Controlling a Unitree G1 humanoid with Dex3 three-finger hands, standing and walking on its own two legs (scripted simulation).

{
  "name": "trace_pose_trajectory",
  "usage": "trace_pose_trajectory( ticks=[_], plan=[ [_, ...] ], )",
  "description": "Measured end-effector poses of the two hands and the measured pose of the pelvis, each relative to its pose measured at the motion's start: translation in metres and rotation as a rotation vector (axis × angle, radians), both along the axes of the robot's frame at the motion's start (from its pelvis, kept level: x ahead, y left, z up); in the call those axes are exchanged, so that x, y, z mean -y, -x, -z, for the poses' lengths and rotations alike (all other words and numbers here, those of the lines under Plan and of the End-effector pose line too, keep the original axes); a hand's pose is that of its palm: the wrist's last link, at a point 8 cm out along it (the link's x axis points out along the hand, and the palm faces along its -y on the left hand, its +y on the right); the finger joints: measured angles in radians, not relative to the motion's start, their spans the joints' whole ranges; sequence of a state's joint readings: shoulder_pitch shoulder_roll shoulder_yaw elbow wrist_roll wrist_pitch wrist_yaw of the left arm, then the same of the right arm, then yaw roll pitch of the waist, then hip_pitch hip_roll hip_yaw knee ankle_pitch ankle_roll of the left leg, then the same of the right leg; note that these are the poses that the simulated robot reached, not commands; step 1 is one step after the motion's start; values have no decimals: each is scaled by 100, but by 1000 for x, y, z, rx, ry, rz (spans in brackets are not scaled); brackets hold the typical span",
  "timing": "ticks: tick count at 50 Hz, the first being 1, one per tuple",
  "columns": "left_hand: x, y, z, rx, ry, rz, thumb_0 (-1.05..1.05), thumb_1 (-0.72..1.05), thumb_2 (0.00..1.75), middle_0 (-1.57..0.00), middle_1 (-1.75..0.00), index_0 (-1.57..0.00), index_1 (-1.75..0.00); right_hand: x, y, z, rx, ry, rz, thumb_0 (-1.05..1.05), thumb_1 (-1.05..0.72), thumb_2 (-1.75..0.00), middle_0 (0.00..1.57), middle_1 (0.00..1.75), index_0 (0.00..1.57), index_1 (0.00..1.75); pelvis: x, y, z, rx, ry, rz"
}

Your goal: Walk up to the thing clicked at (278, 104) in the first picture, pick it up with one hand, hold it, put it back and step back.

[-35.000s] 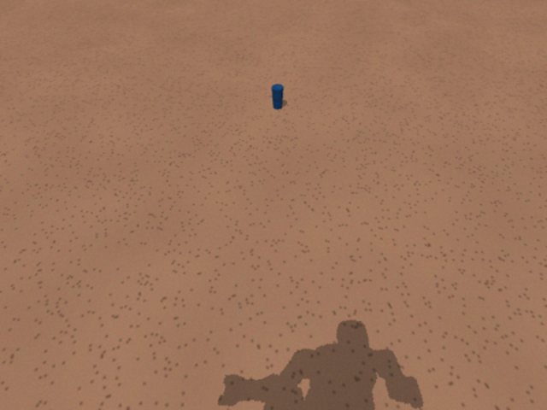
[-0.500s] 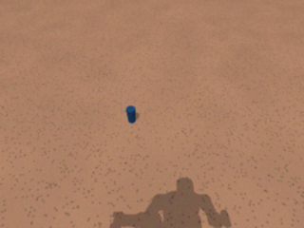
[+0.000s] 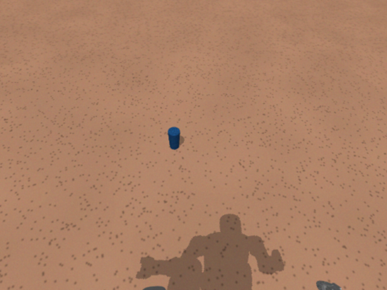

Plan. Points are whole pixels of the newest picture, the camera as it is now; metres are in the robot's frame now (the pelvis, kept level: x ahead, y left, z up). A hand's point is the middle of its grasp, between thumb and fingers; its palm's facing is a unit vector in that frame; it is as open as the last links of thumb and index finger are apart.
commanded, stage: step back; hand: left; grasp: from the side
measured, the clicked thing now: (174, 139) +1.04 +0.15 -0.69
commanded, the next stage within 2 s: stand in 0.14 s
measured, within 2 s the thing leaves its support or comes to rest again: neither
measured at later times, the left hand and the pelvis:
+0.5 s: hand out of the picture +0.13 +0.23 -0.13, palm faces -0.05 -0.94 -0.33, open 7.4 cm; pelvis +0.02 -0.01 +0.02, yaw -1 degrees
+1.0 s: hand out of the picture +0.09 +0.25 -0.14, palm faces -0.05 -0.94 -0.33, open 7.4 cm; pelvis +0.02 +0.00 +0.02, yaw -1 degrees
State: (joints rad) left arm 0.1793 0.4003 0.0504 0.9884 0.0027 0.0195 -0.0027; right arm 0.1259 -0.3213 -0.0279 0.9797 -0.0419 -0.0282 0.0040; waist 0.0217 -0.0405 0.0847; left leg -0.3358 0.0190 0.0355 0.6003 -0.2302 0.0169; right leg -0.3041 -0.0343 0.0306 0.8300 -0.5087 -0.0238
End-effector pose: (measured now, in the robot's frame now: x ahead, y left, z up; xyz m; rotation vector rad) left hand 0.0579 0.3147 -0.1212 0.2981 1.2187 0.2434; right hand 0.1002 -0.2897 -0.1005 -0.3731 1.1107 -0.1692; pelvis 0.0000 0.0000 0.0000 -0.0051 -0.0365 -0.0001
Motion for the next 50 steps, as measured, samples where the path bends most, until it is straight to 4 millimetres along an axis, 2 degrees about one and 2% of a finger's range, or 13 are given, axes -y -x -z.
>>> trace_pose_trajectory(
  ticks=[4, 9, 16, 23, 28, 35, 50],
  plan=[
    [5, -14, -2, 5, -9, 33, 0, 91, 90, -21, -30, -20, -30, 6, -5, 3, 18, -7, 20, 0, -90, -90, 21, 30, 21, 30, 3, -2, 1, -11, -2, 18],
    [17, -16, -10, -3, -24, 54, 0, 91, 90, -21, -30, -20, -30, 19, -5, 9, 8, -23, 68, 1, -90, -90, 21, 30, 20, 30, 9, -5, -1, -4, 17, 15],
    [30, -33, -20, 6, 0, 66, 0, 90, 89, -21, -30, -20, -30, 21, 5, 8, -47, -53, 87, 1, -91, -90, 20, 30, 20, 30, 11, -18, -11, 9, -5, 21],
    [37, -60, -23, 54, 20, 95, 0, 90, 89, -21, -30, -20, -30, 20, 14, 2, -74, -49, 107, 1, -91, -90, 20, 30, 20, 30, 12, -19, -17, 16, -5, 24],
    [38, -69, -23, 64, 29, 110, 0, 90, 89, -21, -30, -20, -30, 21, 19, -2, -82, -40, 118, 1, -91, -90, 20, 30, 20, 30, 11, -19, -19, 14, -4, 27],
    [33, -65, -23, 50, 29, 109, 0, 90, 89, -21, -30, -20, -30, 19, 23, -4, -91, -32, 123, 1, -91, -90, 20, 30, 20, 30, 7, -17, -20, 11, -3, 28],
    [19, -31, -19, -34, 20, 71, 0, 90, 90, -21, -30, -20, -30, 9, 23, -2, -107, -42, 107, 1, -91, -90, 20, 30, 20, 30, 1, -16, -20, 6, -4, 26]
  ],
)
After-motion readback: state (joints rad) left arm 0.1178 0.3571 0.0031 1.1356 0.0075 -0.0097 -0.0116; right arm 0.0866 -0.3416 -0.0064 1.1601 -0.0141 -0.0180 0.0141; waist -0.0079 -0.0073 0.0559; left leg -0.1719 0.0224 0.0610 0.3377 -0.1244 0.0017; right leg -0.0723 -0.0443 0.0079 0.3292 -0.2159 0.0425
